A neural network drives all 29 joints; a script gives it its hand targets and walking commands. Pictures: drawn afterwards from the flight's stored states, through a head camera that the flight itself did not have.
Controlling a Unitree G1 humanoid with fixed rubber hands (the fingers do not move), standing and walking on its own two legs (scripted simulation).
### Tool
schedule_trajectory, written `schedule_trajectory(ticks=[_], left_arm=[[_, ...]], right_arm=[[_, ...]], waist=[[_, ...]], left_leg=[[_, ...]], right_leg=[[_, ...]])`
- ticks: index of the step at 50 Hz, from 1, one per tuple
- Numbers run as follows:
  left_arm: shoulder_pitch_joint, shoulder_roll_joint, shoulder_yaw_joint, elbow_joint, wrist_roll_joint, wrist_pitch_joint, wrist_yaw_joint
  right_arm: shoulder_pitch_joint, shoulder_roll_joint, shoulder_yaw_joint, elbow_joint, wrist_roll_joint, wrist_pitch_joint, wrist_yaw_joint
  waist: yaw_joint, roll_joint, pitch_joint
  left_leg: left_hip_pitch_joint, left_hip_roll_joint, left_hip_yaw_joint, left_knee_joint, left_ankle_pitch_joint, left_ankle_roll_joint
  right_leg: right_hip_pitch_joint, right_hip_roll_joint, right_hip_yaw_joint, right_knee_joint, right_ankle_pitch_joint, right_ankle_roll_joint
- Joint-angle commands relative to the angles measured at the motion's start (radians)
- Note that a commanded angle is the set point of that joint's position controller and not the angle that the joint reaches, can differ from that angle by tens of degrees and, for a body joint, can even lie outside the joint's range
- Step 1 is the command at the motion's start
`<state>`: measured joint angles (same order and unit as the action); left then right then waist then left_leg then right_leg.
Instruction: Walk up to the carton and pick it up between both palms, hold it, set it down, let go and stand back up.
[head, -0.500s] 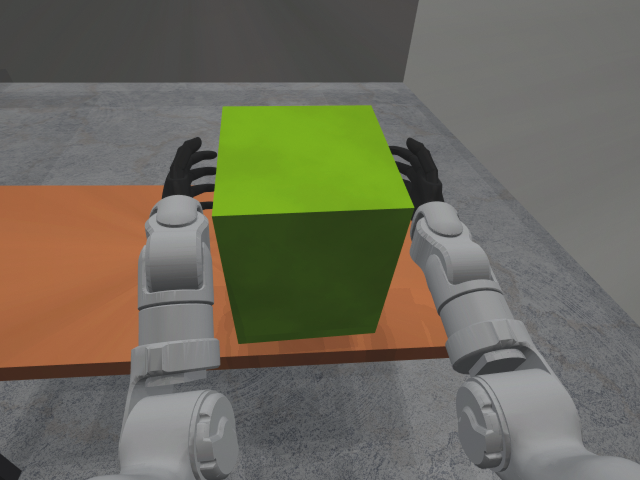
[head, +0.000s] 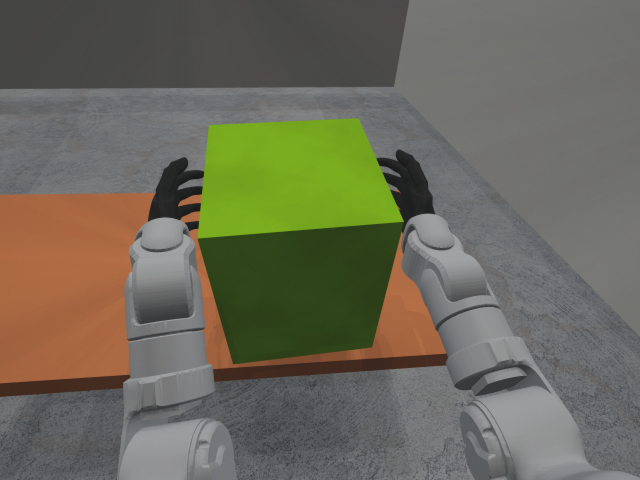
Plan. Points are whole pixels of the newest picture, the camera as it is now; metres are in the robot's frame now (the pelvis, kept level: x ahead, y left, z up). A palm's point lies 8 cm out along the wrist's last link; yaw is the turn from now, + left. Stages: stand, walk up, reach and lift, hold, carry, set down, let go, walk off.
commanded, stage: hold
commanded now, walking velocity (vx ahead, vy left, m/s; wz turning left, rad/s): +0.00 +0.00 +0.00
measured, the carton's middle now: (295, 242) +0.40 +0.02 +0.13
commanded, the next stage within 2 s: none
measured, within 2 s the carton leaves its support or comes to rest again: neither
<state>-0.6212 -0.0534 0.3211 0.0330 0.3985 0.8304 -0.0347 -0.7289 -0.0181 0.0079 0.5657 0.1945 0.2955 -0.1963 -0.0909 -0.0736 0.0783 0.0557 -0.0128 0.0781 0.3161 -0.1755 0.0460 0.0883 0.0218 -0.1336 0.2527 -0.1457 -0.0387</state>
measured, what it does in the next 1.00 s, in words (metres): stands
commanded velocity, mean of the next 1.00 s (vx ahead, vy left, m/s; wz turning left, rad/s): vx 0.00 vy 0.00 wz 0.00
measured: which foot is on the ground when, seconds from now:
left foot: down 0.00-1.00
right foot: down 0.00-1.00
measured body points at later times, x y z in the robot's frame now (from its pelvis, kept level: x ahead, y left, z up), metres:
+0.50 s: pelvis -0.01 +0.00 +0.00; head -0.05 +0.04 +0.45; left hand +0.36 +0.16 +0.19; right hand +0.37 -0.13 +0.19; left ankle +0.02 +0.08 -0.75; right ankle +0.02 -0.09 -0.75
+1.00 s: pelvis -0.01 +0.00 +0.00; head -0.05 +0.03 +0.45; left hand +0.36 +0.16 +0.20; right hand +0.37 -0.13 +0.20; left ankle +0.02 +0.08 -0.75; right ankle +0.02 -0.09 -0.75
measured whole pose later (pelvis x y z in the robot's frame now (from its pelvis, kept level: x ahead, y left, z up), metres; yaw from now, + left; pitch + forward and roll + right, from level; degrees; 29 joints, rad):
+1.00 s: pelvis -0.01 +0.00 +0.00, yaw +1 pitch -11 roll -1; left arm -0.60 -0.04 0.30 -0.01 0.38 0.80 -0.05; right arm -0.69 0.00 0.01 0.49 0.16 0.28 -0.21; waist -0.10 -0.07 0.09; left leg 0.04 -0.01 0.07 0.33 -0.17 0.04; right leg 0.07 0.02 -0.14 0.27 -0.15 -0.04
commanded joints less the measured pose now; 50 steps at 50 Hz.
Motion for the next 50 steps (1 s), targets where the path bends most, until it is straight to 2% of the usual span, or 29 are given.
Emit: schedule_trajectory(ticks=[1,3,7,9,11,14,17,22,27,29,30,31,32,35,37,39,42,43,44,47,50], left_arm=[[-0.575,-0.44,-0.436,-0.103,-0.169,-0.044,-0.151],[-0.612,-0.457,-0.482,-0.147,-0.204,-0.062,-0.145],[-0.625,-0.438,-0.519,-0.173,-0.231,-0.086,-0.126],[-0.605,-0.437,-0.498,-0.128,-0.211,-0.079,-0.128],[-0.572,-0.427,-0.46,-0.074,-0.177,-0.064,-0.14],[-0.546,-0.421,-0.402,-0.032,-0.14,-0.041,-0.161],[-0.547,-0.425,-0.376,-0.032,-0.139,-0.045,-0.163],[-0.58,-0.454,-0.426,-0.073,-0.159,-0.074,-0.157],[-0.595,-0.453,-0.491,-0.111,-0.19,-0.097,-0.134],[-0.582,-0.437,-0.476,-0.109,-0.177,-0.094,-0.132],[-0.575,-0.445,-0.459,-0.071,-0.168,-0.086,-0.135],[-0.574,-0.426,-0.445,-0.066,-0.161,-0.079,-0.138],[-0.568,-0.416,-0.422,-0.039,-0.155,-0.074,-0.144],[-0.555,-0.415,-0.384,-0.012,-0.131,-0.059,-0.159],[-0.557,-0.43,-0.384,-0.019,-0.129,-0.056,-0.166],[-0.577,-0.441,-0.408,-0.046,-0.151,-0.063,-0.168],[-0.594,-0.442,-0.459,-0.105,-0.182,-0.079,-0.158],[-0.604,-0.44,-0.471,-0.119,-0.191,-0.084,-0.153],[-0.599,-0.439,-0.48,-0.116,-0.192,-0.087,-0.15],[-0.568,-0.422,-0.467,-0.111,-0.18,-0.084,-0.148],[-0.537,-0.409,-0.418,-0.082,-0.15,-0.064,-0.158]], right_arm=[[-0.634,0.514,0.295,-0.328,0.062,-0.038,0.074],[-0.673,0.528,0.309,-0.405,0.065,-0.049,0.071],[-0.655,0.516,0.311,-0.427,0.06,-0.044,0.066],[-0.627,0.507,0.298,-0.369,0.038,-0.03,0.072],[-0.584,0.498,0.271,-0.29,0.027,-0.019,0.081],[-0.551,0.469,0.221,-0.224,-0.008,-0.019,0.098],[-0.599,0.475,0.221,-0.258,0.004,-0.044,0.107],[-0.651,0.487,0.263,-0.332,0.016,-0.082,0.105],[-0.641,0.495,0.279,-0.362,0.021,-0.092,0.102],[-0.631,0.488,0.281,-0.35,0.022,-0.087,0.1],[-0.63,0.493,0.276,-0.321,0.012,-0.081,0.1],[-0.611,0.492,0.265,-0.279,0.001,-0.073,0.102],[-0.607,0.476,0.242,-0.247,-0.008,-0.068,0.102],[-0.581,0.486,0.211,-0.212,-0.029,-0.062,0.106],[-0.593,0.493,0.214,-0.223,-0.025,-0.071,0.106],[-0.623,0.506,0.229,-0.275,-0.012,-0.079,0.101],[-0.659,0.514,0.285,-0.355,0.019,-0.089,0.087],[-0.658,0.51,0.295,-0.374,0.029,-0.09,0.082],[-0.669,0.508,0.297,-0.389,0.036,-0.09,0.077],[-0.631,0.5,0.307,-0.381,0.022,-0.077,0.073],[-0.56,0.498,0.281,-0.283,0.012,-0.054,0.078]], waist=[[-0.012,0.082,-0.342],[-0.018,0.082,-0.419],[-0.036,0.1,-0.434],[-0.035,0.083,-0.377],[-0.029,0.091,-0.283],[-0.019,0.091,-0.244],[-0.014,0.091,-0.246],[-0.007,0.096,-0.351],[-0.027,0.116,-0.4],[-0.016,0.107,-0.372],[-0.014,0.098,-0.343],[-0.022,0.074,-0.296],[-0.011,0.071,-0.27],[-0.011,0.067,-0.227],[-0.012,0.089,-0.257],[-0.02,0.094,-0.31],[-0.027,0.087,-0.405],[-0.028,0.105,-0.423],[-0.023,0.099,-0.428],[-0.024,0.082,-0.409],[-0.022,0.082,-0.28]], left_leg=[[0.053,0.01,-0.05,-0.016,0.238,-0.041],[0.051,0.008,-0.062,-0.002,0.272,-0.044],[0.063,0.013,-0.075,0.014,0.282,-0.05],[0.056,0.017,-0.08,-0.006,0.219,-0.046],[0.021,0.019,-0.066,-0.032,0.153,-0.044],[-0.011,0.023,-0.057,-0.073,0.104,-0.038],[0.006,0.02,-0.046,-0.067,0.144,-0.043],[0.068,0.016,-0.057,-0.027,0.237,-0.05],[0.103,0.02,-0.065,0.01,0.302,-0.058],[0.08,0.02,-0.064,-0.007,0.25,-0.055],[0.06,0.019,-0.06,-0.016,0.209,-0.045],[0.05,0.019,-0.059,-0.03,0.176,-0.041],[0.029,0.017,-0.055,-0.04,0.128,-0.034],[0.0,0.012,-0.04,-0.072,0.079,-0.025],[0.006,0.012,-0.042,-0.062,0.107,-0.021],[0.022,0.015,-0.044,-0.045,0.167,-0.035],[0.071,0.007,-0.056,0.0,0.295,-0.043],[0.069,0.006,-0.06,0.005,0.299,-0.048],[0.07,0.006,-0.063,0.009,0.305,-0.047],[0.072,0.01,-0.064,0.002,0.28,-0.046],[0.045,0.012,-0.053,-0.028,0.183,-0.035]], right_leg=[[0.072,0.0,0.052,-0.001,0.184,0.062],[0.067,-0.001,0.054,0.008,0.217,0.064],[0.051,0.002,0.053,0.02,0.22,0.056],[0.026,0.002,0.046,0.003,0.143,0.053],[0.004,-0.004,0.054,-0.013,0.07,0.055],[0.008,-0.009,0.047,-0.024,0.021,0.052],[0.037,-0.005,0.042,-0.021,0.071,0.052],[0.05,0.002,0.034,-0.002,0.128,0.046],[0.027,0.005,0.036,0.003,0.165,0.045],[0.028,0.004,0.039,-0.002,0.132,0.047],[0.022,-0.003,0.045,-0.008,0.111,0.052],[0.011,-0.007,0.046,-0.015,0.082,0.056],[0.006,-0.008,0.042,-0.02,0.054,0.056],[0.008,-0.016,0.045,-0.03,0.028,0.057],[0.034,-0.019,0.041,-0.021,0.06,0.056],[0.061,-0.005,0.035,-0.01,0.106,0.055],[0.076,-0.003,0.04,0.011,0.239,0.063],[0.083,-0.004,0.04,0.021,0.256,0.062],[0.091,-0.001,0.043,0.025,0.267,0.062],[0.078,0.004,0.039,0.016,0.226,0.064],[0.042,-0.009,0.044,0.0,0.145,0.068]])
